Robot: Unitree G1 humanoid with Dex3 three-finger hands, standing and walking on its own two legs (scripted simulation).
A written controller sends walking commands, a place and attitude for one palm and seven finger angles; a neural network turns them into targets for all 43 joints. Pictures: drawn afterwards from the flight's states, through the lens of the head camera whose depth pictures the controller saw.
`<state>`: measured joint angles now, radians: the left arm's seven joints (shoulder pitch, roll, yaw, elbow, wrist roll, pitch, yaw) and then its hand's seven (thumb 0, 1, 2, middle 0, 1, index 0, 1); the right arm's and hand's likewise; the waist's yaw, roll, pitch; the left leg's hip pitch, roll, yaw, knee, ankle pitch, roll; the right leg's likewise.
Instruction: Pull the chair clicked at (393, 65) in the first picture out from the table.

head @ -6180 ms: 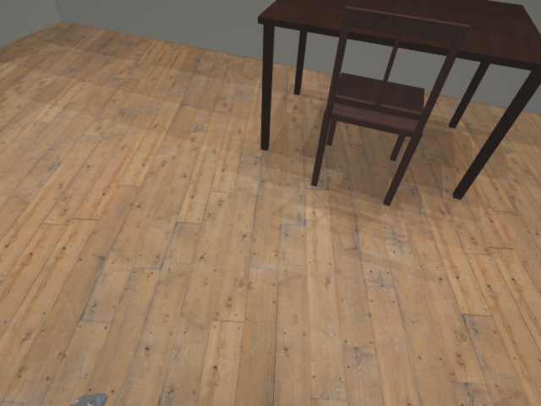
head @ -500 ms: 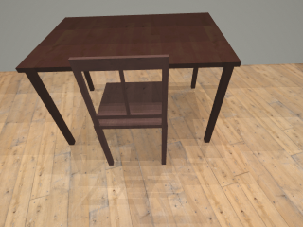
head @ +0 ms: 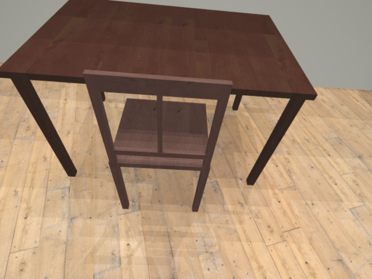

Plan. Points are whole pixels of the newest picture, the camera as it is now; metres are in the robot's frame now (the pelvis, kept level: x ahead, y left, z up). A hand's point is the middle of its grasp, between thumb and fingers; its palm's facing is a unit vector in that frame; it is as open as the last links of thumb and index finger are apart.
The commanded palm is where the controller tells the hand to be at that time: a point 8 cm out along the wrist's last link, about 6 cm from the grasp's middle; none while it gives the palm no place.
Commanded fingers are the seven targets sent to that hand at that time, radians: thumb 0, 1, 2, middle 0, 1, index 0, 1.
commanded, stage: take the last steps up to it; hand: left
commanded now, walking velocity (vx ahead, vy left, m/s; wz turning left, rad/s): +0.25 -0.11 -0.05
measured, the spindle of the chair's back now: (159, 126) +0.60 +0.12 -0.09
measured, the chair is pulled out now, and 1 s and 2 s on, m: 0.00 0.00 0.00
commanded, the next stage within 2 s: come to a stop and stand still in 0.28 s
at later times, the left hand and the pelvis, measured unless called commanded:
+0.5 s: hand (148, 241) +0.24 +0.11 -0.16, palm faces +0.01 -0.97 -0.22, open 7.2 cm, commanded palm none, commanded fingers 0.00 0.90 0.90 -0.20 -0.30 -0.20 -0.30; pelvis +0.15 -0.07 +0.00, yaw -2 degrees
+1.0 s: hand (106, 273) +0.16 +0.20 -0.18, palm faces +0.00 -0.97 -0.25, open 7.4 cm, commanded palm none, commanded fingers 0.00 0.90 0.90 -0.20 -0.30 -0.20 -0.30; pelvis +0.13 +0.00 -0.01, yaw -2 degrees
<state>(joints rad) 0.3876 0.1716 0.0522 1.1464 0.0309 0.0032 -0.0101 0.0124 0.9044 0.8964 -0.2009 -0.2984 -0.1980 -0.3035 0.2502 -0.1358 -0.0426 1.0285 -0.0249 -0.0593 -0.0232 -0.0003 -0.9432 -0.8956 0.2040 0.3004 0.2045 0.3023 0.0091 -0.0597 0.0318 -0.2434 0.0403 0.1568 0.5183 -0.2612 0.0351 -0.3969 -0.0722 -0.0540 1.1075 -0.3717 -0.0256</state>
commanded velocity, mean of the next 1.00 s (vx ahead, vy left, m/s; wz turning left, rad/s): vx -0.02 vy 0.02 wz -0.01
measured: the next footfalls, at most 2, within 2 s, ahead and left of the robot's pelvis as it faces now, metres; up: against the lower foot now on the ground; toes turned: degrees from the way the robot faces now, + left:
right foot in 0.36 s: +0.24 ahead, -0.15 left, +0.00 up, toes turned -4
left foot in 0.88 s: +0.17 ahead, +0.10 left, +0.00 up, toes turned +0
